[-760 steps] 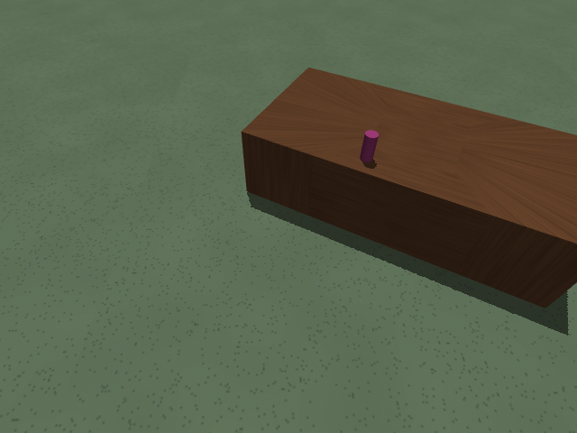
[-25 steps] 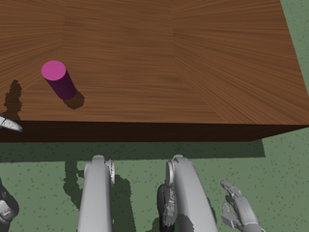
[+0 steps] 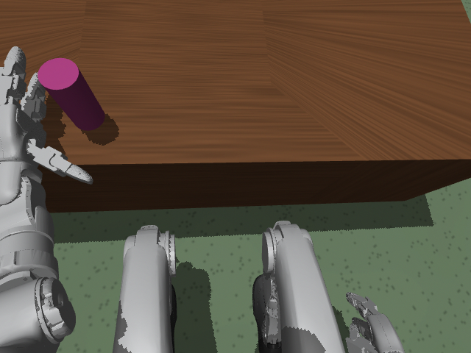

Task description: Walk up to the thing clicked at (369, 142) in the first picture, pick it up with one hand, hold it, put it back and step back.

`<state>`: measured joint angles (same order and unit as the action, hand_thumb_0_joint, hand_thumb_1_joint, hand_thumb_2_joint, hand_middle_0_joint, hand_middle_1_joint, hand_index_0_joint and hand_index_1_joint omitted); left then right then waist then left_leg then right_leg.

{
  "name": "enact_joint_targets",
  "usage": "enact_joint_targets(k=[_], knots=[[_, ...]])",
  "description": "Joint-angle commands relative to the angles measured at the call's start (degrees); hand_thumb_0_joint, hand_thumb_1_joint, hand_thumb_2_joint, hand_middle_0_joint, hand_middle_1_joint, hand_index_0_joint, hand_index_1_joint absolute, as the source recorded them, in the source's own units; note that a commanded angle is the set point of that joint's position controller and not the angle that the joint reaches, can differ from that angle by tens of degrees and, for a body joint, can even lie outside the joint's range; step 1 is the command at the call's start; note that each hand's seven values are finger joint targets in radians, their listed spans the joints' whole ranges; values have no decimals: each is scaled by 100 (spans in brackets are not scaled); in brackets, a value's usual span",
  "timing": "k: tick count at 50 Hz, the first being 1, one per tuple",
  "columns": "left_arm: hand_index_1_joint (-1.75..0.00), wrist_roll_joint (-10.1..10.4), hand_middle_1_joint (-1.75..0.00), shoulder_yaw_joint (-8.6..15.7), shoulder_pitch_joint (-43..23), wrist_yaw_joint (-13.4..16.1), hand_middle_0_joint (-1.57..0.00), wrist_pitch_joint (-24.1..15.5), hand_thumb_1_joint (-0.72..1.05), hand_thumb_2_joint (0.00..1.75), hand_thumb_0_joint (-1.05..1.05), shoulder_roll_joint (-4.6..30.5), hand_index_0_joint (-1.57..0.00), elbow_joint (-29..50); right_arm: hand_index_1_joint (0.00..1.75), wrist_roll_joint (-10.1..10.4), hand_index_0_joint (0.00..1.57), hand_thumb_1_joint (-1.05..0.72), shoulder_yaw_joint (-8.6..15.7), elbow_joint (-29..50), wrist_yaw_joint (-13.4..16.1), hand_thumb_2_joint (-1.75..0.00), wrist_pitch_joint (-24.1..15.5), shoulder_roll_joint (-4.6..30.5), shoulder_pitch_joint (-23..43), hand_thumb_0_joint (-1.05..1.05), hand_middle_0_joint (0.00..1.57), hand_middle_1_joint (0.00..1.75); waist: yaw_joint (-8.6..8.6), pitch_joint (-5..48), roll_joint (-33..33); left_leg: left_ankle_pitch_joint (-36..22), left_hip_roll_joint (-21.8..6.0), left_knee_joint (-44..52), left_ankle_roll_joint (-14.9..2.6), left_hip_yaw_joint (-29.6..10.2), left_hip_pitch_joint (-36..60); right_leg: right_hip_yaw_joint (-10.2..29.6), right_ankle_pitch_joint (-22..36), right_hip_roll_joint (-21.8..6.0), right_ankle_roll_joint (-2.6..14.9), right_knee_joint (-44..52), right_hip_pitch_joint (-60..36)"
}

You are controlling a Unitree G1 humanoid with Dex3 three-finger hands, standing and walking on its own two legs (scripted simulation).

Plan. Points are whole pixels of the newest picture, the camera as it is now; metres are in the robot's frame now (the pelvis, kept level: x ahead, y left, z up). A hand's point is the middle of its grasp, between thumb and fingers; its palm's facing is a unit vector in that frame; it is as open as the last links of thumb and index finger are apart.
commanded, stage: close in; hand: left
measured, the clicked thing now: (75, 98) +0.50 +0.24 +0.00
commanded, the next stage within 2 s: rest palm in 0.22 s
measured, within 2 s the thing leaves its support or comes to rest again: leaves its support in 1.90 s
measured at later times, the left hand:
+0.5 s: hand (79, 127) +0.46 +0.23 +0.00, palm faces +0.17 -0.99 -0.01, open 17.4 cm
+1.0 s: hand (79, 119) +0.47 +0.23 -0.01, palm faces +0.16 -0.99 -0.02, open 13.2 cm
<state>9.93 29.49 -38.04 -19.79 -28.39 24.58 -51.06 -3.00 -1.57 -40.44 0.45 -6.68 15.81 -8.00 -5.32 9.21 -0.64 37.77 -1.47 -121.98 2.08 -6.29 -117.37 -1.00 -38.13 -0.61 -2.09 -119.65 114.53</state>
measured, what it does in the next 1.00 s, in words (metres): stands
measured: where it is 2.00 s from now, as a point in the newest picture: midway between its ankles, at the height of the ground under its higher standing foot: (216, 336)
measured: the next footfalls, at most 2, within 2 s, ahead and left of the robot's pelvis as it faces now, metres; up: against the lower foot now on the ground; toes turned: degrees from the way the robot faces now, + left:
none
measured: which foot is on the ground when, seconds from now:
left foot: down 0.00-1.00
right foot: down 0.00-1.00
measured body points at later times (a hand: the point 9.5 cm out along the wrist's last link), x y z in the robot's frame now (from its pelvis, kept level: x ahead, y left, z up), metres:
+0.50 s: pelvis +0.01 +0.00 +0.01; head +0.22 +0.03 +0.41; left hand +0.44 +0.28 +0.00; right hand +0.17 -0.26 -0.12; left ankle +0.09 +0.14 -0.38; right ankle +0.10 -0.13 -0.38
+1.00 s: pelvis +0.01 +0.00 +0.00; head +0.21 +0.04 +0.40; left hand +0.46 +0.29 +0.00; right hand +0.12 -0.27 -0.12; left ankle +0.09 +0.14 -0.38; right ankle +0.10 -0.13 -0.38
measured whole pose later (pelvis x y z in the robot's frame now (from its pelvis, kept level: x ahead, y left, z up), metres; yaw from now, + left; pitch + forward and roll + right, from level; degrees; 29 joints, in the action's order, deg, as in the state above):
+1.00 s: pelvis +0.01 +0.00 +0.00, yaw +0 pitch +33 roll -4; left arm 6.4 26.1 -39.0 -11.8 -31.1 22.6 -50.8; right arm -2.8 -0.7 -38.0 -2.2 -0.1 15.6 -8.1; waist -6.1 8.1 0.0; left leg 39.0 -1.5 -121.9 2.2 -5.8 -116.5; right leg -0.6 -39.4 -0.7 -2.1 -119.9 113.9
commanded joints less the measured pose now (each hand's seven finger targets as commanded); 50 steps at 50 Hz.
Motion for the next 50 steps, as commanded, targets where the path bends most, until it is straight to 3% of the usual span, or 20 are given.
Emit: enact_joint_targets(k=[1, 4, 5, 8, 9, 11, 14, 17, 19, 20, 22, 23, 27, 29, 31, 34, 35, 36, 45, 50], knots=[[-5, 132, -8, 134, -1182, 296, -5, -327, -61, 0, 0, 1224, -8, 1211, 30, 96, 20, -91, 452, 484, 51, -89, -24, 1081, -501, 0, 20, 30, 105, 3030, -321, -36, 96, 1638, -340, 418, 2115, -320, 349, 106, 377, 1594, -1825], [-3, 39, -7, 50, -1116, 445, -5, -376, -61, 0, 0, 1093, -8, 1340, 30, 95, 20, -91, 490, 535, 6, -89, 42, 1054, -492, 0, 20, 30, 126, 3045, -383, -77, 76, 1691, -335, 422, 2219, -281, 403, 109, 386, 1631, -1866], [-3, 53, -7, -89, -1194, 440, -5, -423, -61, 0, 0, 888, -8, 1552, 30, 89, 20, -91, 505, 542, -14, -90, 53, 1037, -477, 0, 20, 30, 81, 3128, -546, -176, 63, 1684, -313, 407, 2396, -294, 513, 98, 400, 1560, -1788], [-3, -23, -7, -257, -1281, 514, -5, -501, -58, 0, 0, 803, -8, 1810, 30, 66, 20, -91, 543, 521, -40, -90, 95, 1076, -506, 0, 20, 30, 51, 3391, -791, -588, 42, 1692, -263, 340, 2828, -313, 881, 77, 433, 1437, -1789], [-3, -51, -6, -229, -1275, 559, -5, -524, -58, 0, 0, 813, -8, 1880, 30, 51, 20, -91, 549, 477, -61, -90, 116, 1072, -563, 0, 20, 30, 76, 3504, -881, -879, 35, 1688, -236, 310, 2952, -331, 1092, 73, 444, 1359, -1834], [-4, -56, -7, -336, -1239, 623, -5, -549, -58, 0, 0, 648, -7, 1934, 30, 47, 20, -92, 554, 519, -89, -90, 149, 1070, -535, 0, 20, 30, 69, 3624, -933, -1070, 25, 1711, -218, 252, 3207, -351, 1181, 60, 452, 1312, -1757], [-4, -113, -6, -332, -1191, 705, -5, -602, -59, 0, 0, 684, -7, 2076, 30, 15, 20, -92, 584, 501, -111, -90, 221, 1066, -548, 0, 20, 30, 113, 3778, -956, -1237, 38, 1654, -228, 326, 3250, -314, 1297, 65, 443, 1364, -1940], [-4, -100, -5, -309, -1109, 784, -8, -600, -61, 0, 0, 688, -9, 2013, 30, 19, 20, -92, 587, 503, -118, -90, 282, 1028, -543, 0, 20, 30, 106, 3815, -734, -1136, 64, 1566, -284, 416, 3003, -248, 1280, 86, 410, 1497, -2202], [-4, -91, -5, -299, -892, 837, -8, -601, -61, 0, 0, 554, -9, 1781, 30, 23, 20, -92, 570, 515, -131, -90, 309, 1018, -519, 0, 20, 30, 79, 3500, -422, -963, 65, 1566, -310, 424, 2676, -254, 1165, 91, 390, 1529, -2255], [-9, -98, -11, -289, -945, 848, -14, -625, -57, 0, 0, 569, -16, 1814, 30, 20, 20, -92, 581, 516, -130, -90, 317, 1001, -501, 0, 20, 30, 65, 3540, -341, -940, 69, 1500, -328, 437, 2631, -223, 1169, 100, 374, 1566, -2272], [-14, -148, -16, -288, -969, 830, -18, -647, -54, 4, 0, 615, -20, 1696, 30, 10, 20, -92, 584, 521, -142, -90, 352, 1030, -515, 0, 20, 30, 9, 3527, -430, -995, 73, 1489, -321, 427, 2644, -252, 1211, 87, 384, 1469, -2251], [-15, -156, -17, -233, -946, 827, -20, -673, -53, 5, 0, 702, -22, 1736, 30, 9, 20, -92, 579, 533, -145, -90, 377, 1039, -529, 0, 20, 30, 85, 3651, -414, -1130, 64, 1493, -312, 410, 2733, -253, 1299, 89, 396, 1421, -2274], [-20, -151, -22, -317, -1237, 751, -25, -753, -53, 9, 0, 681, -27, 1619, 30, -5, 20, -92, 549, 553, -148, -90, 410, 1002, -479, 0, 20, 30, -3, 3558, -387, -972, 64, 1407, -334, 460, 2554, -207, 1221, 99, 374, 1450, -2244], [-25, -148, -27, -227, -1404, 722, -30, -782, -51, 13, 0, 925, -32, 1631, 30, -6, 20, -93, 523, 562, -147, -90, 416, 975, -489, 0, 20, 30, 34, 3597, -396, -811, 73, 1378, -356, 521, 2417, -137, 1080, 106, 357, 1532, -2370], [-28, -163, -30, -315, -1455, 700, -34, -762, -50, 16, 0, 816, -36, 1525, 30, -13, 20, -93, 514, 562, -152, -90, 425, 970, -534, 0, 20, 30, -13, 3657, -450, -839, 67, 1382, -341, 511, 2536, -145, 1088, 104, 365, 1517, -2358], [-32, -163, -34, -287, -1529, 705, -39, -748, -47, 19, 0, 850, -41, 1356, 30, 3, 20, -92, 513, 576, -157, -90, 444, 989, -542, 0, 20, 30, -46, 3438, -406, -524, 67, 1473, -342, 475, 2441, -229, 764, 112, 379, 1515, -2176], [-35, -165, -37, -187, -1467, 704, -42, -750, -46, 21, 0, 985, -44, 1337, 30, 8, 20, -93, 504, 589, -149, -90, 452, 1002, -525, 0, 20, 30, 19, 3507, -406, -523, 67, 1459, -349, 486, 2442, -206, 755, 114, 382, 1527, -2225], [-36, -186, -39, -294, -1580, 687, -43, -741, -44, 22, 0, 887, -45, 1327, 30, 3, 20, -92, 492, 588, -164, -90, 460, 991, -544, 0, 20, 30, -31, 3538, -509, -573, 67, 1465, -334, 474, 2485, -228, 807, 109, 396, 1452, -2158], [-54, -272, -56, -252, -1685, 755, -63, -666, -26, 37, 0, 939, -65, 1252, 30, 8, 20, -92, 487, 563, -159, -89, 525, 1042, -680, 0, 20, 30, -54, 3569, -729, -928, 46, 1471, -288, 392, 2759, -296, 1113, 90, 426, 1292, -1962], [-63, -315, -66, -340, -1915, 784, -74, -657, -14, 46, 0, 896, -76, 1118, 30, -8, 20, -91, 501, 570, -170, -89, 547, 1046, -727, 0, 20, 30, -145, 3438, -707, -541, 47, 1495, -312, 409, 2605, -289, 820, 93, 412, 1381, -1878]])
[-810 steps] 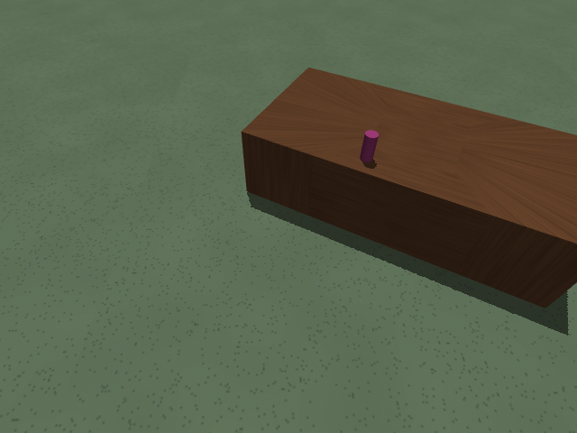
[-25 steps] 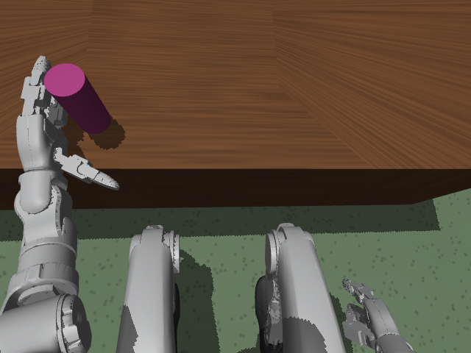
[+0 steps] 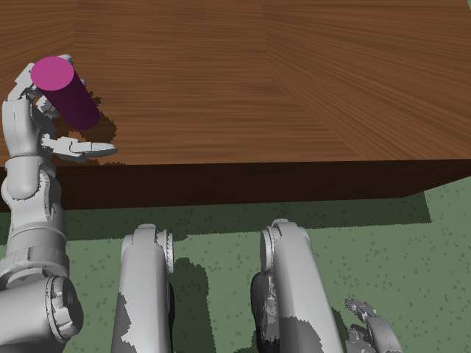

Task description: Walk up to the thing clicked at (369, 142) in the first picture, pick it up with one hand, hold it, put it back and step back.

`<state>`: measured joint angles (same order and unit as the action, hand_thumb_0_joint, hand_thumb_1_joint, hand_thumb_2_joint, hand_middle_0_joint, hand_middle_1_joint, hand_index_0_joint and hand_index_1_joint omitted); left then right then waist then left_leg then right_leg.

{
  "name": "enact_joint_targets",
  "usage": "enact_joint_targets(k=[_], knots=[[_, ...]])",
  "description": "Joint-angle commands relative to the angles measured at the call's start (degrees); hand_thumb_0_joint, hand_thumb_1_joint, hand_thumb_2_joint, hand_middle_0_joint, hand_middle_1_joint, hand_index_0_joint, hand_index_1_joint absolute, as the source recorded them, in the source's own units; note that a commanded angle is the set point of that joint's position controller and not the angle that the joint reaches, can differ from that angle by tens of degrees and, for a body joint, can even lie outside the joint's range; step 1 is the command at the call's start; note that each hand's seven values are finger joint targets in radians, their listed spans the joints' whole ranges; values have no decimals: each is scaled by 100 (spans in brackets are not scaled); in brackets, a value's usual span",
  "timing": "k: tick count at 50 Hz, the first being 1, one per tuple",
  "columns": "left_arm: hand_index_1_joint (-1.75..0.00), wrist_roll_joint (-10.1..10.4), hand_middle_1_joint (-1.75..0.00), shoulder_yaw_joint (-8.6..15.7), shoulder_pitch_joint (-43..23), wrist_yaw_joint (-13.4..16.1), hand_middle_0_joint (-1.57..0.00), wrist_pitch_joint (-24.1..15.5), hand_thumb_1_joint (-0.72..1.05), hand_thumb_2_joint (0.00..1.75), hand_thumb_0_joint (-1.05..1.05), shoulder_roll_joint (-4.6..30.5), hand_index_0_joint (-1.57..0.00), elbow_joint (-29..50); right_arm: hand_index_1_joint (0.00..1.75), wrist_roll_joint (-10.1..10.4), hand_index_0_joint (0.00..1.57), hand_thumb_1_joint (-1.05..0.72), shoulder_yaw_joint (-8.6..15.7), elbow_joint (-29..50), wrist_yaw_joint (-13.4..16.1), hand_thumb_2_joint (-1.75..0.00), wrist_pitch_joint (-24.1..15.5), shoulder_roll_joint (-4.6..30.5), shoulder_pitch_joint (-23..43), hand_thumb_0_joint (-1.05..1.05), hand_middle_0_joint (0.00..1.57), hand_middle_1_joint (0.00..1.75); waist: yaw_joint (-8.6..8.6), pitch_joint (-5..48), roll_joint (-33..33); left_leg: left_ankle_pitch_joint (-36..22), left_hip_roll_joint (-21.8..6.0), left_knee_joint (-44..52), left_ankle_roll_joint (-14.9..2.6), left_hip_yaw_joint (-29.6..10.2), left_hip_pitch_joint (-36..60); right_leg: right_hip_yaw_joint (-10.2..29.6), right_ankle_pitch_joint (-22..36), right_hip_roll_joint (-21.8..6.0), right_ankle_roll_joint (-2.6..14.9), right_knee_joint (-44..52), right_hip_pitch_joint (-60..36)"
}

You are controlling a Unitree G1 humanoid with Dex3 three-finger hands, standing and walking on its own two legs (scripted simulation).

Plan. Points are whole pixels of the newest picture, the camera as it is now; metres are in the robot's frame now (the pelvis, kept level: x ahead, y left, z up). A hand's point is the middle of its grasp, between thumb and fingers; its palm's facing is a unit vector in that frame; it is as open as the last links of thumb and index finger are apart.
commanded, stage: close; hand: left
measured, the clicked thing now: (70, 97) +0.50 +0.24 +0.00
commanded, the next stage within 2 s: settle in 0.42 s
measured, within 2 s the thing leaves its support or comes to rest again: leaves its support in 0.90 s
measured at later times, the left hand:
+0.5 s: hand (78, 108) +0.48 +0.23 -0.01, palm faces +0.15 -0.99 -0.01, open 7.4 cm
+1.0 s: hand (69, 105) +0.47 +0.23 +0.02, palm faces +0.14 -0.99 -0.05, open 7.5 cm
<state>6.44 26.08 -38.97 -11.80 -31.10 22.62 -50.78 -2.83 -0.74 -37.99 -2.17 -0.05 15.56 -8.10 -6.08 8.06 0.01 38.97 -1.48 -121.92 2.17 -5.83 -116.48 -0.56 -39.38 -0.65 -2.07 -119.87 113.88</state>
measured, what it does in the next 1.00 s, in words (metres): stands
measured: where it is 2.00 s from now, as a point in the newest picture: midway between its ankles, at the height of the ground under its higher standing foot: (214, 333)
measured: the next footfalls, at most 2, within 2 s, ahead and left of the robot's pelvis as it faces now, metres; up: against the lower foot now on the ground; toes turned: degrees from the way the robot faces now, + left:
none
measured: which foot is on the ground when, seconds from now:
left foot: down 0.00-1.00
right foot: down 0.00-1.00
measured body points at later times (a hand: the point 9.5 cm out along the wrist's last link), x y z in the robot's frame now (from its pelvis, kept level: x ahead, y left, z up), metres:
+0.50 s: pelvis +0.00 +0.00 -0.01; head +0.20 +0.04 +0.39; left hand +0.47 +0.28 +0.00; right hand +0.10 -0.27 -0.13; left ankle +0.08 +0.14 -0.38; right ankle +0.09 -0.14 -0.38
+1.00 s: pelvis +0.00 +0.00 +0.02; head +0.21 +0.04 +0.42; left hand +0.46 +0.28 +0.02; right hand +0.11 -0.27 -0.10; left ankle +0.08 +0.14 -0.38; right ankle +0.09 -0.14 -0.38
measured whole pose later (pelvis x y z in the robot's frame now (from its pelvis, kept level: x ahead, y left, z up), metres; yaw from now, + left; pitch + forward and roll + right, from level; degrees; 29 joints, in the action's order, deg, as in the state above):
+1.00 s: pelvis +0.00 +0.00 +0.02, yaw +0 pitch +34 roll -4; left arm 5.3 24.8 -37.3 -9.8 -24.8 22.6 -44.2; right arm -1.5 -0.8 -37.2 -1.3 1.9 14.8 -9.2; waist -6.4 8.5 -0.7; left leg 38.6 -1.6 -117.7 2.0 -5.8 -113.1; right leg -1.0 -39.0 -0.8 -2.0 -115.4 110.3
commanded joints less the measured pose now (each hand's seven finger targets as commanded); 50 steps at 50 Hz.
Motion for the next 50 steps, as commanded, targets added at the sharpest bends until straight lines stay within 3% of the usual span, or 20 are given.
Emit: enact_joint_targets(k=[1, 9, 10, 12, 13, 14, 16, 18, 20, 24, 25, 26, 27, 30, 36, 37, 40, 42, 47, 50], knots=[[-66, 16, -69, 12, -1832, -4, -76, -384, -13, 48, 0, 1157, -79, 1049, 30, -20, 20, -91, 420, 319, 93, -89, -109, 1080, -757, 0, 20, 30, -101, 3529, -724, -569, 50, 1486, -327, 346, 2446, -350, 868, 100, 405, 1411, -1796], [-83, 7, -86, -81, -1807, -28, -95, -358, 11, 66, 0, 980, -97, 559, 30, -49, 20, -90, 399, 287, 60, -89, -106, 1086, -815, 0, 20, 30, -124, 3419, -647, -651, 69, 1400, -326, 396, 2306, -365, 921, 110, 400, 1373, -1778], [-87, 14, -89, -82, -1896, -25, -99, -369, 14, 69, 0, 1084, -101, 633, 30, -40, 20, -90, 383, 297, 64, -89, -106, 1100, -780, 0, 20, 30, -111, 3337, -604, -501, 74, 1408, -344, 391, 2216, -360, 787, 112, 402, 1406, -1767], [-91, 4, -94, 65, -1859, -6, -104, -376, 23, 74, 0, 1225, -106, 683, 30, -51, 20, -90, 380, 286, 56, -89, -94, 1099, -819, 0, 20, 30, -24, 3615, -681, -798, 82, 1318, -335, 442, 2307, -337, 1043, 108, 397, 1340, -1914], [-93, -19, -95, -11, -1724, 4, -106, -343, 24, 75, 0, 1084, -108, 409, 30, -40, 20, -90, 397, 305, 49, -89, -73, 1126, -832, 0, 20, 30, -113, 3407, -623, -672, 81, 1385, -328, 373, 2243, -390, 906, 102, 406, 1293, -1769], [-96, -14, -98, -63, -1715, 0, -108, -360, 28, 78, 0, 999, -110, 592, 30, -42, 20, -90, 402, 321, 39, -89, -77, 1103, -814, 0, 20, 30, -46, 3462, -586, -637, 80, 1397, -331, 385, 2257, -385, 896, 117, 414, 1327, -1757], [-101, -62, -103, 16, -1717, 37, -114, -339, 36, 84, 0, 1089, -115, 433, 30, -47, 20, -89, 407, 273, 31, -89, -57, 1113, -888, 0, 20, 30, -105, 3396, -614, -705, 76, 1345, -333, 409, 2209, -382, 974, 109, 403, 1317, -1797], [-110, -35, -112, 99, -1881, 72, -120, -376, 41, 94, 0, 1276, -122, 641, 30, -34, 20, -89, 384, 312, 26, -89, -44, 1107, -824, 0, 20, 30, -48, 3447, -542, -609, 78, 1317, -355, 416, 2105, -365, 892, 118, 400, 1314, -1833], [-116, -28, -119, -12, -1743, 50, -125, -325, 40, 99, 0, 1026, -127, 435, 30, -38, 20, -89, 394, 291, 20, -89, -14, 1118, -906, 0, 20, 30, -140, 3455, -560, -762, 77, 1302, -341, 397, 2157, -384, 1052, 110, 404, 1259, -1825], [-122, -58, -124, 116, -1705, 102, -130, -321, 43, 105, 0, 1186, -131, 369, 30, -33, 20, -88, 374, 291, 10, -89, 14, 1133, -904, 0, 20, 30, -60, 3298, -610, -784, 66, 1316, -318, 345, 2133, -409, 1024, 107, 428, 1160, -1639], [-124, -73, -126, 59, -1801, 91, -130, -313, 44, 107, 0, 1090, -133, 253, 30, -44, 20, -89, 385, 278, 2, -89, 29, 1136, -954, 0, 20, 30, -152, 3251, -626, -788, 70, 1268, -321, 360, 2055, -413, 1062, 98, 421, 1139, -1638], [-126, -66, -128, 41, -1754, 89, -132, -317, 41, 109, 0, 1092, -134, 271, 30, -37, 20, -89, 373, 320, -7, -89, 32, 1114, -892, 0, 20, 30, -114, 3227, -510, -622, 75, 1270, -343, 380, 1961, -406, 901, 114, 419, 1196, -1635], [-128, -66, -129, 105, -1713, 94, -126, -315, 41, 112, 0, 1134, -128, 167, 30, -35, 20, -89, 363, 298, -8, -89, 33, 1141, -883, 0, 20, 30, -104, 3066, -520, -555, 68, 1290, -343, 357, 1916, -416, 851, 100, 420, 1163, -1538], [-131, -116, -132, 70, -1842, 81, -129, -292, 43, 115, 0, 1221, -131, 428, 30, -39, 20, -89, 395, 347, -14, -89, 77, 1139, -942, 0, 20, 30, -64, 3451, -656, -641, 81, 1289, -342, 426, 2095, -381, 935, 109, 422, 1221, -1779], [-134, -63, -135, 5, -1971, 64, -132, -153, 39, 116, 0, 1275, -133, 1075, 30, 22, 20, -89, 425, 434, 32, -89, 116, 1137, -886, 0, 20, 30, -25, 3709, -719, -515, 68, 1475, -347, 407, 2347, -357, 828, 100, 410, 1396, -1958], [-133, -49, -134, 134, -1979, 83, -130, -144, 40, 116, 0, 1436, -132, 1240, 30, 32, 20, -89, 432, 444, 40, -89, 113, 1128, -922, 0, 20, 30, -8, 3903, -687, -670, 65, 1442, -350, 428, 2385, -352, 960, 101, 393, 1412, -2130], [-133, 24, -134, 85, -2206, 97, -130, -100, 38, 115, 0, 1486, -131, 1793, 30, 71, 20, -89, 414, 485, 95, -89, 118, 1087, -908, 0, 20, 30, -5, 4159, -784, -807, 75, 1560, -354, 414, 2587, -283, 1103, 88, 392, 1555, -2377], [-133, 62, -134, 214, -2338, 177, -129, -65, 38, 115, 0, 1658, -131, 2115, 30, 88, 20, -89, 430, 473, 139, -89, 107, 1072, -939, 0, 20, 30, 18, 4294, -910, -950, 52, 1634, -340, 397, 2819, -261, 1204, 87, 399, 1625, -2456], [-134, 86, -135, 196, -2424, 261, -129, 16, 38, 117, 0, 1777, -131, 2623, 30, 103, 20, -90, 428, 380, 207, -90, 77, 1042, -956, 0, 20, 30, 17, 4380, -1274, -1132, 16, 1947, -303, 247, 3485, -240, 1294, 61, 439, 1787, -2392], [-136, 171, -137, 126, -2191, 250, -130, 118, 36, 120, 0, 1571, -131, 2269, 30, 146, 20, -90, 441, 296, 233, -90, 60, 1015, -934, 0, 20, 30, -39, 3869, -1087, -808, 4, 2172, -313, 223, 3370, -225, 1031, 71, 424, 2031, -2352]])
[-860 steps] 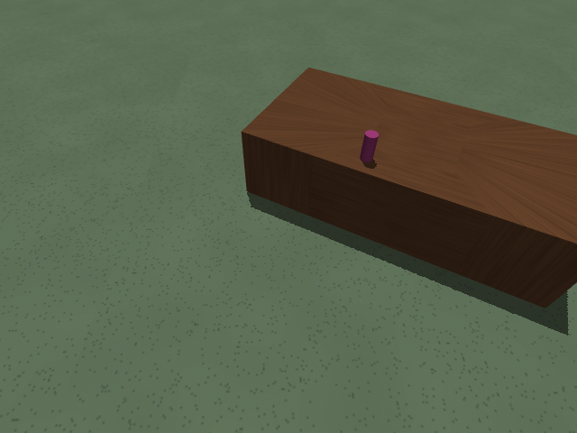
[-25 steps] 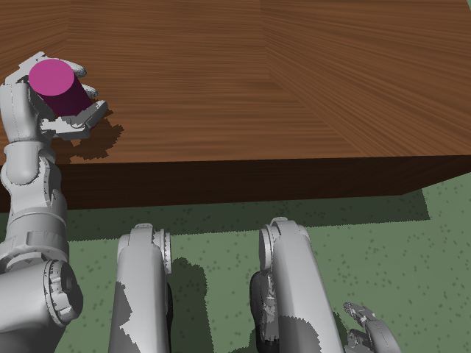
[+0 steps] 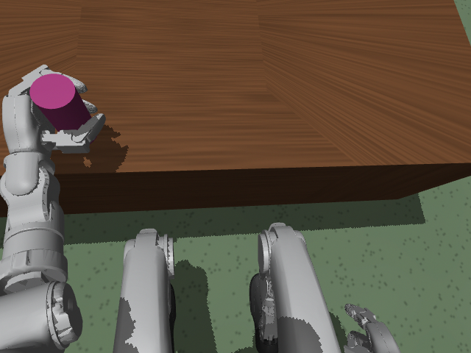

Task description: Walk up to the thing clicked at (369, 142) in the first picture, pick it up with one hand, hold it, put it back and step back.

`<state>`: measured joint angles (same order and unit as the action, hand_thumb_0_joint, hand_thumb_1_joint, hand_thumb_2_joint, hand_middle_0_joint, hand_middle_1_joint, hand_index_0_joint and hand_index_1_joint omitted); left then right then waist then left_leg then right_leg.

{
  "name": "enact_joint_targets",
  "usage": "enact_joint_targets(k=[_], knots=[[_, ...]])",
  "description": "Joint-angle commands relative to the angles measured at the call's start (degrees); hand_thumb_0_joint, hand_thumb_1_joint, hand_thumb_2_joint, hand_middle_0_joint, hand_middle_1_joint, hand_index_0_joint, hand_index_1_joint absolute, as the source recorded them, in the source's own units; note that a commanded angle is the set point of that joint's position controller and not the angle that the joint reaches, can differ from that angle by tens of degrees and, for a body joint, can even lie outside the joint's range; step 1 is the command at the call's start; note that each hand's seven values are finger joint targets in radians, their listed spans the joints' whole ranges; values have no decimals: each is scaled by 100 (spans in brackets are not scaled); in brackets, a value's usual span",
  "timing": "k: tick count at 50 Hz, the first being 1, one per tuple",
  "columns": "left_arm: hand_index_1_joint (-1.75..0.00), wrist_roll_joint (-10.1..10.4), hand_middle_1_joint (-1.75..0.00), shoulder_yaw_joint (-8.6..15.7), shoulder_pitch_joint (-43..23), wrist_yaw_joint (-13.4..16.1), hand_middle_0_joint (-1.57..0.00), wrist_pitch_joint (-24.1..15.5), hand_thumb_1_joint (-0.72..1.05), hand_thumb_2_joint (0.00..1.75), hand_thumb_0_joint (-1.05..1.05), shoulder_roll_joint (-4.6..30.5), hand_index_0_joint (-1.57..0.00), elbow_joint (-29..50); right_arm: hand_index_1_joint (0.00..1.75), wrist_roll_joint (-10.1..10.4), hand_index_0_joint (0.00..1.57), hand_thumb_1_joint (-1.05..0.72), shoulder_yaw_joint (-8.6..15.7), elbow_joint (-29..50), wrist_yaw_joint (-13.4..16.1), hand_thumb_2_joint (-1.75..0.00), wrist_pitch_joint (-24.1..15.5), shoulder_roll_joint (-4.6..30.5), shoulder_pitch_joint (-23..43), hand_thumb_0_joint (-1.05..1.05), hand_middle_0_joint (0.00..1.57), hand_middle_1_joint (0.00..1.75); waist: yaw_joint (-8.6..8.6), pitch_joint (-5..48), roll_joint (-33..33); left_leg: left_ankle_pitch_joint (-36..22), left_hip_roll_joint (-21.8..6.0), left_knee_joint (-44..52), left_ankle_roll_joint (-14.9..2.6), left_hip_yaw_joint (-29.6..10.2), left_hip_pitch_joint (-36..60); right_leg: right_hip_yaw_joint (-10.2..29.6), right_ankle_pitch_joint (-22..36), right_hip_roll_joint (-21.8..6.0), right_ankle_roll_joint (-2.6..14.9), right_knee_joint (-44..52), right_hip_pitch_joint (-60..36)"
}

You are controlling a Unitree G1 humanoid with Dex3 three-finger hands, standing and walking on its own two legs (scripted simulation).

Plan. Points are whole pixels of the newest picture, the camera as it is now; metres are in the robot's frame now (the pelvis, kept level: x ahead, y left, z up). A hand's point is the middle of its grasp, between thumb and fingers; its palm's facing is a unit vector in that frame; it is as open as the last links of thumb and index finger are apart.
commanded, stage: settle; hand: left
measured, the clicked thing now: (68, 114) +0.47 +0.23 +0.00
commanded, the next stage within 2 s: lift in 0.92 s
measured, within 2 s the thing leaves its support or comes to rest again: neither
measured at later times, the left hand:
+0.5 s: hand (49, 79) +0.49 +0.23 +0.07, palm faces +0.15 -0.99 -0.04, open 7.5 cm
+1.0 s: hand (38, 57) +0.49 +0.23 +0.10, palm faces +0.15 -0.99 -0.02, open 7.5 cm
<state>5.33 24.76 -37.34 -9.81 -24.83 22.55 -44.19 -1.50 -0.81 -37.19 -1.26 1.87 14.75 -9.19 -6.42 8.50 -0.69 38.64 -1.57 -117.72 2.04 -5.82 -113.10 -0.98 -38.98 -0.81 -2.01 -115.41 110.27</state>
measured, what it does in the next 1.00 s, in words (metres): rises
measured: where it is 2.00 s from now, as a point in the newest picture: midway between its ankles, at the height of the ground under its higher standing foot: (214, 333)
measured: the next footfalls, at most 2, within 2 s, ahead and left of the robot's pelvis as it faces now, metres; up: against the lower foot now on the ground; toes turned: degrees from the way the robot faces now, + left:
none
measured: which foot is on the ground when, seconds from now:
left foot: down 0.00-1.00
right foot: down 0.00-1.00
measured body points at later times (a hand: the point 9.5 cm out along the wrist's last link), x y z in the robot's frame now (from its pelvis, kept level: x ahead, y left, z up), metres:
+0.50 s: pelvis +0.02 +0.00 +0.06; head +0.21 +0.03 +0.47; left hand +0.47 +0.28 +0.07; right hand +0.12 -0.27 -0.07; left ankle +0.08 +0.13 -0.41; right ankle +0.09 -0.14 -0.41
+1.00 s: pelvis +0.03 +0.00 +0.10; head +0.21 +0.03 +0.51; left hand +0.47 +0.28 +0.11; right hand +0.13 -0.26 -0.03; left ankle +0.08 +0.13 -0.41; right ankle +0.09 -0.14 -0.41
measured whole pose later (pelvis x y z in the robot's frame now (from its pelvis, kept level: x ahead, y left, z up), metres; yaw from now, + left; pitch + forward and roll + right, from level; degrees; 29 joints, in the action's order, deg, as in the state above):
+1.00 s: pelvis +0.03 +0.00 +0.10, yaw +1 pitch +32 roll -3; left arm 7.1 24.2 -37.4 -11.3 -24.7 21.8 -48.0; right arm -1.3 -0.1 -38.8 -0.6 0.1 14.5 -10.2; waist -5.4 9.4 -1.2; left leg 37.6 -2.7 -99.8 1.9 -4.6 -94.6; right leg -1.4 -37.5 -0.6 -1.5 -97.5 92.2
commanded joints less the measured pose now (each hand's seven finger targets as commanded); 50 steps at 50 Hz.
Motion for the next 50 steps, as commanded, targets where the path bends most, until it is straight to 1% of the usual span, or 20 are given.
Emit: enact_joint_targets(k=[1, 5, 8, 11, 13, 14, 16, 21, 24, 25, 27, 29, 30, 32, 35, 38, 40, 45, 47, 50], knots=[[-137, 293, -138, 198, -2342, 25, -131, -475, 36, 120, 0, 1469, -132, 1494, 30, 12, 20, -90, 440, 201, 154, -90, -148, 1083, -812, 0, 20, 30, -24, 3769, -925, -789, 13, 1759, -316, 223, 3061, -175, 1014, 90, 415, 1668, -1958], [-135, 318, -136, 150, -2033, -91, -130, -369, 36, 119, 0, 1400, -132, 1160, 30, 13, 20, -89, 438, 198, 154, -89, -190, 1089, -834, 0, 20, 30, 3, 3723, -776, -1228, 12, 1803, -333, 255, 3190, -179, 1357, 91, 402, 1816, -2275], [-136, 353, -137, 57, -2102, -127, -130, -335, 36, 121, 0, 1202, -132, 1175, 30, 33, 20, -88, 420, 289, 152, -89, -214, 1012, -801, 0, 20, 30, -12, 3633, -660, -1107, 25, 1951, -344, 299, 3118, -155, 1291, 96, 399, 2014, -2475], [-135, 338, -136, 261, -2008, -99, -129, -293, 39, 121, 0, 1495, -131, 1049, 30, 58, 20, -88, 464, 298, 166, -89, -238, 1090, -829, 0, 20, 30, 65, 3630, -629, -1174, 10, 2046, -345, 262, 3296, -161, 1301, 105, 399, 2103, -2486], [-134, 322, -135, 171, -2226, -105, -128, -339, 42, 121, 0, 1447, -131, 1357, 30, 44, 20, -87, 435, 329, 171, -89, -234, 1044, -780, 0, 20, 30, 127, 3743, -827, -1293, 10, 2181, -309, 227, 3553, -153, 1382, 86, 426, 2105, -2517], [-136, 301, -137, 187, -2208, -86, -130, -338, 40, 121, 0, 1434, -132, 1250, 30, 42, 20, -88, 443, 327, 165, -89, -235, 1029, -834, 0, 20, 30, 55, 3776, -747, -1323, 15, 2190, -323, 251, 3522, -163, 1422, 93, 407, 2170, -2655], [-135, 320, -136, 348, -2109, -72, -128, -351, 42, 122, 0, 1590, -131, 1209, 30, 45, 20, -87, 445, 297, 174, -89, -246, 1045, -824, 0, 20, 30, 107, 3763, -696, -1307, 7, 2221, -333, 249, 3572, -151, 1398, 100, 400, 2213, -2684], [-136, 279, -137, 237, -2268, -53, -129, -382, 45, 124, 0, 1592, -131, 1457, 30, 21, 20, -87, 439, 295, 174, -89, -240, 1016, -874, 0, 20, 30, 117, 4008, -863, -1533, 16, 2404, -320, 276, 3947, -124, 1554, 98, 410, 2388, -2983], [-136, 296, -137, 132, -2248, -90, -130, -375, 45, 124, 0, 1422, -132, 1325, 30, 11, 20, -88, 445, 232, 177, -89, -256, 1016, -869, 0, 20, 30, 43, 3847, -881, -1497, 1, 2487, -305, 221, 4077, -145, 1512, 94, 417, 2446, -2892], [-136, 312, -137, 269, -2227, -84, -129, -381, 47, 125, 0, 1568, -131, 1314, 30, 24, 20, -88, 467, 220, 187, -89, -258, 1042, -883, 0, 20, 30, 105, 3867, -795, -1427, -4, 2520, -321, 230, 4113, -127, 1452, 100, 410, 2529, -2903], [-136, 326, -137, 147, -2246, -90, -130, -391, 48, 125, 0, 1404, -132, 1305, 30, 12, 20, -87, 435, 201, 180, -89, -253, 999, -891, 0, 20, 30, 52, 3837, -862, -1620, 3, 2523, -312, 247, 4127, -126, 1616, 90, 409, 2533, -2997], [-136, 346, -137, 218, -2124, -96, -129, -365, 48, 125, 0, 1440, -131, 1187, 30, 16, 20, -88, 444, 174, 181, -89, -265, 1011, -923, 0, 20, 30, 95, 3864, -753, -1776, 2, 2551, -330, 252, 4243, -122, 1739, 92, 406, 2623, -3099], [-136, 368, -137, 97, -2114, -121, -129, -370, 48, 125, 0, 1307, -131, 1160, 30, 27, 20, -87, 426, 206, 170, -89, -275, 995, -867, 0, 20, 30, 50, 3754, -778, -1693, -6, 2630, -310, 229, 4259, -147, 1643, 100, 414, 2630, -3070], [-136, 342, -137, 173, -2238, -127, -129, -410, 48, 126, 0, 1482, -131, 1302, 30, 26, 20, -87, 445, 198, 179, -89, -271, 1014, -872, 0, 20, 30, 88, 3773, -832, -1598, -4, 2683, -306, 229, 4298, -136, 1581, 94, 419, 2688, -3076], [-134, 343, -136, 170, -2173, -118, -127, -435, 49, 125, 0, 1355, -129, 1177, 30, 18, 20, -87, 434, 183, 167, -89, -272, 995, -866, 0, 20, 30, 108, 3691, -900, -1648, -24, 2823, -267, 142, 4497, -166, 1559, 73, 433, 2678, -2965], [-136, 356, -137, 296, -2120, -92, -129, -459, 52, 128, 0, 1483, -131, 1144, 30, 25, 20, -87, 431, 169, 174, -89, -262, 977, -899, 0, 20, 30, 139, 3717, -697, -1622, -7, 2879, -291, 186, 4422, -157, 1600, 92, 406, 2822, -3284], [-137, 356, -138, 128, -2133, -114, -129, -481, 51, 128, 0, 1263, -131, 1115, 30, 8, 20, -87, 422, 162, 157, -89, -280, 945, -877, 0, 20, 30, 60, 3735, -748, -1809, 3, 2842, -297, 214, 4479, -149, 1759, 87, 409, 2817, -3305], [-138, 328, -139, 195, -2214, -145, -130, -531, 53, 129, 0, 1462, -132, 1251, 30, -9, 20, -87, 440, 148, 163, -89, -292, 942, -903, 0, 20, 30, 122, 3842, -797, -1837, 25, 2871, -318, 306, 4504, -83, 1863, 94, 388, 2974, -3608], [-138, 370, -139, 194, -1942, -145, -129, -505, 54, 131, 0, 1276, -132, 977, 30, 11, 20, -87, 439, 136, 158, -89, -297, 939, -898, 0, 20, 30, 81, 3668, -528, -1852, 19, 2893, -349, 299, 4404, -90, 1908, 104, 369, 3065, -3669], [-137, 340, -138, 217, -2088, -122, -129, -563, 54, 130, 0, 1410, -131, 1270, 30, -1, 20, -87, 452, 148, 155, -89, -288, 949, -902, 0, 20, 30, 157, 3797, -834, -1905, 9, 3017, -302, 279, 4699, -108, 1860, 106, 408, 3064, -3619]])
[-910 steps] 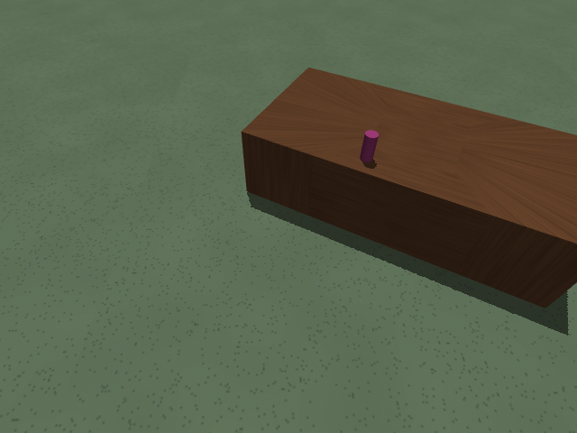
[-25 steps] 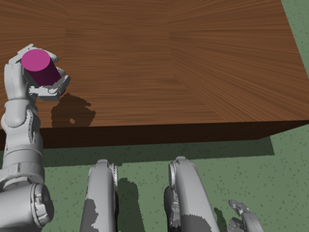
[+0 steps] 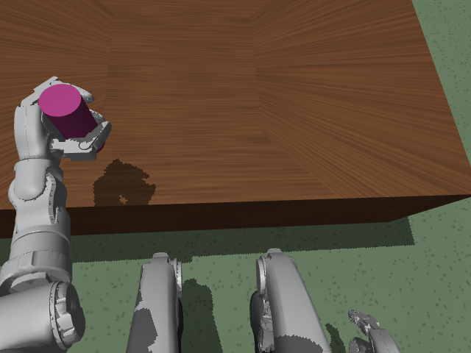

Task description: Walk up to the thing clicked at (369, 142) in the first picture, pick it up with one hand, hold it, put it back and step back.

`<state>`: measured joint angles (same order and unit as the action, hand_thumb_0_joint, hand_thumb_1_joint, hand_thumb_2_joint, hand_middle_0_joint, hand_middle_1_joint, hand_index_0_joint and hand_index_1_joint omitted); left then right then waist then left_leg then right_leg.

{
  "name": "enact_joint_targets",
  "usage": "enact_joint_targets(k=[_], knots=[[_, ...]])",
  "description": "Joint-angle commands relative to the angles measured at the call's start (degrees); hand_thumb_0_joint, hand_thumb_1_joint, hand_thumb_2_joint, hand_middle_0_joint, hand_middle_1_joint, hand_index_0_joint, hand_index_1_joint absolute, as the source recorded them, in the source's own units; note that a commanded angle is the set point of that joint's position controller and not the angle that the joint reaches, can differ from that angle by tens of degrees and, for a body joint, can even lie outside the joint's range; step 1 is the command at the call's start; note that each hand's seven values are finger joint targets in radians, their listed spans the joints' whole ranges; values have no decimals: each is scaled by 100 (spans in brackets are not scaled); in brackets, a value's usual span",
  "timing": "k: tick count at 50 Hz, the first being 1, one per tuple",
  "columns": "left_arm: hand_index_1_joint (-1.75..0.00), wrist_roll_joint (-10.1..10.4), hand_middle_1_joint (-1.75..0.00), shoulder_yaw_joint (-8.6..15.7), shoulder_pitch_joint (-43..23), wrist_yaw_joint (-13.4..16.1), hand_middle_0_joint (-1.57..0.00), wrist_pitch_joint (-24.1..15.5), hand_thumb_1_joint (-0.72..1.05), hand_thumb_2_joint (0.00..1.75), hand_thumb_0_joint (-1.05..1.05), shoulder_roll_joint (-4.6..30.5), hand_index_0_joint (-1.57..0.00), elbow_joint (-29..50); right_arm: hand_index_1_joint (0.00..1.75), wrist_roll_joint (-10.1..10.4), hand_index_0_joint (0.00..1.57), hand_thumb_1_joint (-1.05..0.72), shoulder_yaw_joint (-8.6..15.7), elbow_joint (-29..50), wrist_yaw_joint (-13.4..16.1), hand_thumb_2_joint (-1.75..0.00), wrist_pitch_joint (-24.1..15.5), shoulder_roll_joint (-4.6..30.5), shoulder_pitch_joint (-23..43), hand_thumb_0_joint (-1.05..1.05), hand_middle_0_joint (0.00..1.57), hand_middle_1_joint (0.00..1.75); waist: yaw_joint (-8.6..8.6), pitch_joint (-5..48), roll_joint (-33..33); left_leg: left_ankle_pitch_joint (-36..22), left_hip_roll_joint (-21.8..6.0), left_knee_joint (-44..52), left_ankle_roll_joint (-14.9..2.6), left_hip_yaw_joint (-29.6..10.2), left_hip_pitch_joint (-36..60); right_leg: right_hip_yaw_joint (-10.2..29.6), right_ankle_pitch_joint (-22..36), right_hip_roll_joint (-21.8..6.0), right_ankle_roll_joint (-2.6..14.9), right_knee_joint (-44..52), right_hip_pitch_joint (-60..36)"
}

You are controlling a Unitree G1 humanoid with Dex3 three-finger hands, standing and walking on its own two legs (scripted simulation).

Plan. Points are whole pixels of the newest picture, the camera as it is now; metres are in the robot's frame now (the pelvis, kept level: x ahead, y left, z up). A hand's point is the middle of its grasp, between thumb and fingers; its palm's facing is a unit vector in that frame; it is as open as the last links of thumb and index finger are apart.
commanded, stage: lift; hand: left
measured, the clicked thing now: (76, 123) +0.46 +0.23 +0.01
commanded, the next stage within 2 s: hold in 1.62 s
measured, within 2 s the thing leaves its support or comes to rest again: neither
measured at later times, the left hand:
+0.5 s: hand (62, 125) +0.43 +0.22 +0.07, palm faces +0.14 -0.99 -0.03, open 7.4 cm
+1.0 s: hand (21, 110) +0.39 +0.20 +0.17, palm faces +0.16 -0.99 -0.02, open 7.5 cm
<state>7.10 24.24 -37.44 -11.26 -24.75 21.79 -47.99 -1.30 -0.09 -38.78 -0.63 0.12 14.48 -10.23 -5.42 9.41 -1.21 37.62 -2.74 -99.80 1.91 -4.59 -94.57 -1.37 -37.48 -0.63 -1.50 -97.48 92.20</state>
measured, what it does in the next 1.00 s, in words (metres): rises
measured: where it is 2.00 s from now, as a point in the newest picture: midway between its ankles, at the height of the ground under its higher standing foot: (218, 345)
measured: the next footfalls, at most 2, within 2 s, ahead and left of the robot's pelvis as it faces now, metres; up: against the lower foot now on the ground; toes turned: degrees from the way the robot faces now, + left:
none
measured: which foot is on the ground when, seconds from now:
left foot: down 0.00-1.00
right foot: down 0.00-1.00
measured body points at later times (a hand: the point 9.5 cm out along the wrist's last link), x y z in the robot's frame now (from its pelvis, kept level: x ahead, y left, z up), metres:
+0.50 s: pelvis +0.01 +0.01 +0.05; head +0.16 +0.03 +0.48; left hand +0.42 +0.27 +0.07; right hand +0.12 -0.25 -0.07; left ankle +0.05 +0.13 -0.50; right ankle +0.06 -0.14 -0.50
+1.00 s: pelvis +0.03 +0.01 +0.14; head +0.12 +0.03 +0.58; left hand +0.37 +0.26 +0.17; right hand +0.17 -0.23 +0.03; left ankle +0.05 +0.13 -0.50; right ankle +0.06 -0.14 -0.50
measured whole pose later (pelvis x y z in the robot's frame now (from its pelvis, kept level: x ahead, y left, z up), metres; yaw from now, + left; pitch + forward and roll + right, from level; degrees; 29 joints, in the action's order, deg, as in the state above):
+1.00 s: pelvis +0.03 +0.01 +0.14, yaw +2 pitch +17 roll -3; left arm 8.3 10.3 -14.1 -2.1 -19.6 13.0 -27.1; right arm 0.5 -0.1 -37.0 1.0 -1.7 12.6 -11.6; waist -2.2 5.9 -0.7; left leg 29.7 -2.7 -68.5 1.2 -3.2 -55.6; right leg -2.0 -29.0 -1.1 -1.9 -65.0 52.5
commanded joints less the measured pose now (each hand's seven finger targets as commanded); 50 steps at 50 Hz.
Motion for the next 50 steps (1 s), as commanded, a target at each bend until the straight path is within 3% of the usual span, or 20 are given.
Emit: enact_joint_targets(k=[1, 3, 6, 9, 12, 13, 14, 18, 20, 21, 23, 25, 28, 29, 33, 35, 37, 39, 49, 50], knots=[[-137, 142, -138, 308, -1973, 39, -129, -558, 56, 131, 0, 1482, -131, 1540, 30, -23, 20, -87, 385, 307, 89, -89, -108, 981, -778, 0, 20, 30, 63, 3720, -725, -1875, 119, 1240, -284, 128, 2881, -92, 1757, 88, 360, 1257, -1811], [-139, 167, -142, 206, -2000, 8, -129, -577, 46, 125, 0, 1325, -134, 1540, 30, -23, 20, -90, 385, 312, 88, -90, -113, 972, -777, 0, 20, 30, -32, 3635, -670, -1856, 127, 1239, -285, 126, 2832, -107, 1784, 88, 350, 1283, -1833], [-139, 138, -141, 289, -1873, 99, -129, -586, 40, 125, 0, 1420, -133, 1662, 30, -33, 20, -90, 377, 309, 85, -90, -106, 943, -793, 0, 20, 30, 76, 3705, -658, -1962, 134, 1309, -305, 183, 2857, -67, 1920, 79, 332, 1382, -2117], [-139, 141, -142, 42, -1911, 116, -130, -557, 40, 125, 0, 1192, -134, 1927, 30, -26, 20, -90, 396, 363, 72, -90, -120, 931, -723, 0, 20, 30, 36, 3804, -776, -1893, 125, 1442, -284, 175, 3160, -67, 1853, 92, 349, 1513, -2158], [-138, 120, -141, 202, -1568, 200, -129, -490, 41, 125, 0, 1356, -133, 1904, 30, 1, 20, -90, 429, 342, 103, -90, -108, 946, -721, 0, 20, 30, 117, 3649, -568, -1718, 123, 1580, -304, 173, 3130, -70, 1746, 96, 321, 1715, -2364], [-138, 143, -141, 84, -1576, 221, -129, -482, 42, 124, 0, 1232, -133, 2058, 30, 7, 20, -90, 413, 373, 100, -90, -119, 901, -700, 0, 20, 30, 82, 3586, -547, -1571, 127, 1669, -298, 193, 3061, -51, 1663, 100, 308, 1801, -2541], [-139, 174, -142, 30, -1686, 225, -130, -502, 41, 124, 0, 1162, -134, 2371, 30, 8, 20, -90, 407, 398, 101, -90, -129, 875, -702, 0, 20, 30, 74, 3753, -645, -1664, 138, 1721, -295, 201, 3153, -49, 1778, 89, 311, 1846, -2670], [-138, 172, -141, -91, -1151, 332, -128, -350, 40, 124, 0, 992, -132, 2375, 30, 43, 20, -90, 447, 352, 131, -90, -157, 904, -667, 0, 20, 30, 127, 3592, -627, -1948, 98, 1986, -250, 106, 3699, -139, 1934, 108, 335, 2012, -2698], [-139, 194, -141, -245, -1218, 371, -128, -337, 39, 125, 0, 864, -132, 2696, 30, 59, 20, -90, 428, 346, 147, -90, -171, 854, -681, 0, 20, 30, 89, 3478, -682, -1997, 106, 2092, -249, 126, 3778, -127, 2025, 106, 328, 2170, -2855], [-139, 217, -142, -124, -1001, 439, -128, -308, 39, 126, 0, 926, -132, 2674, 30, 79, 20, -89, 416, 382, 154, -90, -178, 838, -622, 0, 20, 30, 164, 3386, -553, -1973, 112, 2206, -247, 113, 3784, -146, 2010, 111, 319, 2233, -3030], [-140, 231, -142, -359, -861, 459, -129, -283, 39, 127, 0, 665, -133, 2738, 30, 88, 20, -89, 417, 343, 155, -90, -209, 830, -583, 0, 20, 30, 161, 3111, -717, -1880, 84, 2403, -202, 54, 4021, -169, 1886, 105, 344, 2307, -2840], [-142, 224, -144, -364, -719, 525, -132, -258, 41, 127, 0, 678, -136, 2925, 30, 125, 20, -90, 417, 435, 175, -90, -217, 820, -509, 0, 20, 30, 170, 3005, -639, -1608, 68, 2653, -188, 10, 4210, -170, 1713, 109, 331, 2505, -2998], [-142, 222, -144, -562, -372, 558, -131, -167, 40, 129, 0, 501, -135, 3148, 30, 143, 20, -90, 415, 481, 196, -90, -244, 826, -482, 0, 20, 30, 209, 2914, -728, -1853, 53, 2929, -142, -49, 4594, -208, 1891, 106, 331, 2676, -3183], [-144, 261, -146, -489, -217, 598, -133, -140, 39, 130, 0, 533, -136, 3254, 30, 170, 20, -90, 391, 549, 211, -89, -253, 788, -421, 0, 20, 30, 282, 2830, -659, -1807, 70, 3036, -145, -30, 4597, -207, 1890, 111, 322, 2792, -3388], [-145, 325, -147, -837, 107, 671, -134, -8, 37, 132, 0, 214, -138, 3417, 30, 225, 20, -89, 357, 624, 252, -89, -304, 729, -386, 0, 20, 30, 163, 2420, -319, -1608, 121, 3297, -206, 129, 4580, -139, 1875, 128, 275, 3274, -3942], [-144, 303, -146, -726, 15, 747, -133, 0, 39, 132, 0, 356, -136, 3569, 30, 227, 20, -89, 366, 587, 278, -89, -318, 710, -435, 0, 20, 30, 206, 2435, -378, -1691, 136, 3394, -210, 181, 4704, -93, 1972, 113, 263, 3442, -4166], [-145, 284, -146, -1052, 195, 760, -134, 18, 37, 132, 0, 80, -137, 3594, 30, 225, 20, -89, 341, 627, 278, -89, -337, 689, -423, 0, 20, 30, 145, 2235, -437, -1864, 123, 3567, -187, 161, 4948, -138, 2111, 115, 272, 3530, -4212], [-145, 271, -146, -904, 306, 809, -134, 45, 36, 132, 0, 169, -137, 3522, 30, 212, 20, -89, 354, 592, 289, -89, -354, 696, -435, 0, 20, 30, 211, 2082, -465, -2001, 106, 3716, -174, 145, 5151, -154, 2174, 110, 272, 3648, -4234], [-146, 225, -146, -1223, 648, 942, -134, -36, 28, 131, 0, -100, -137, 3705, 30, 162, 20, -90, 306, 700, 237, -90, -371, 605, -375, 0, 20, 30, 279, 1925, -413, -2401, 133, 4251, -162, 247, 5751, -170, 2587, 106, 240, 4159, -5085], [-145, 240, -145, -1151, 719, 969, -134, -29, 30, 131, 0, -66, -136, 3681, 30, 172, 20, -90, 318, 713, 234, -90, -360, 629, -377, 0, 20, 30, 313, 1838, -326, -2371, 139, 4307, -169, 263, 5755, -158, 2579, 104, 232, 4228, -5191]])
